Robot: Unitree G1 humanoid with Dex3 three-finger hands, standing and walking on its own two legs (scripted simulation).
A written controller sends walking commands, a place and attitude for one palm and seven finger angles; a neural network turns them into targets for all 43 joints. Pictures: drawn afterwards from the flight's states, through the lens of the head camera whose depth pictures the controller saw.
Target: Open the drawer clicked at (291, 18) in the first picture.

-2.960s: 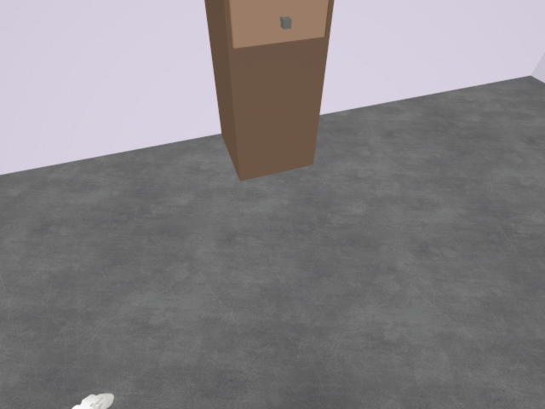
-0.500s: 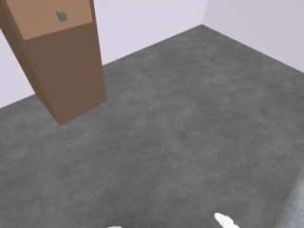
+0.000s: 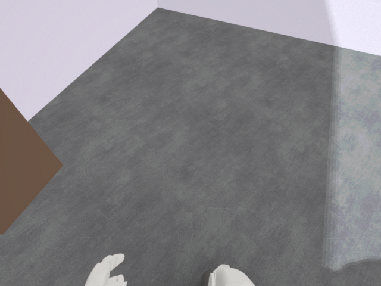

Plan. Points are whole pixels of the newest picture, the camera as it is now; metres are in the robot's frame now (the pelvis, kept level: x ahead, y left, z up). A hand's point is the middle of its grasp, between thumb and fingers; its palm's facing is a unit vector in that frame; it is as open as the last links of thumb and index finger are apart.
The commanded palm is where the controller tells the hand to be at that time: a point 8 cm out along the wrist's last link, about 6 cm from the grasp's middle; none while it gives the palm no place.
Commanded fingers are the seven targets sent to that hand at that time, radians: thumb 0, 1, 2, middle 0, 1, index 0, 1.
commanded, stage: walk to a spot facing it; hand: left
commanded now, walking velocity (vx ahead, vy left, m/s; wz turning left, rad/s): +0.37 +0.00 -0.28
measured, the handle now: out of the picture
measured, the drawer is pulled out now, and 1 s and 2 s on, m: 0.00 0.00 0.00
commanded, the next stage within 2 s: turn to face it in 1.02 s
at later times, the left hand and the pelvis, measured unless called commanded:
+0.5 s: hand (110, 280) +0.17 +0.18 -0.16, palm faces +0.02 -0.99 -0.17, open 7.3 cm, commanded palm none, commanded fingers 0.00 0.90 0.90 -0.20 -0.30 -0.20 -0.30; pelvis +0.20 +0.01 +0.01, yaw -6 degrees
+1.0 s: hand (139, 153) +0.51 +0.15 -0.15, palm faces -0.29 -0.94 -0.19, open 7.4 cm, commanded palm none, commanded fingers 0.00 0.90 0.90 -0.20 -0.30 -0.20 -0.30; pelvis +0.38 -0.01 +0.01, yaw -18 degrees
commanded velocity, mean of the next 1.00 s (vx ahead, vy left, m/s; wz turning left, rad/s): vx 0.35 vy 0.00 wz -0.28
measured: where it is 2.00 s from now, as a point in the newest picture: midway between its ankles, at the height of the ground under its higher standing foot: (207, 212)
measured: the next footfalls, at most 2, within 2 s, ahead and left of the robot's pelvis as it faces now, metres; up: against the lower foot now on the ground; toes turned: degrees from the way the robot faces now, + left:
right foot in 0.02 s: +0.15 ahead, -0.09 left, +0.00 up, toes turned -9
left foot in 0.54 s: +0.36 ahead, +0.11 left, +0.00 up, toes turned +3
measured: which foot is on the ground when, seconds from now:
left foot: down 0.00-0.04, up 0.06-0.52, down 0.54-1.00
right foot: up 0.00-0.00, down 0.02-0.56, up 0.58-1.00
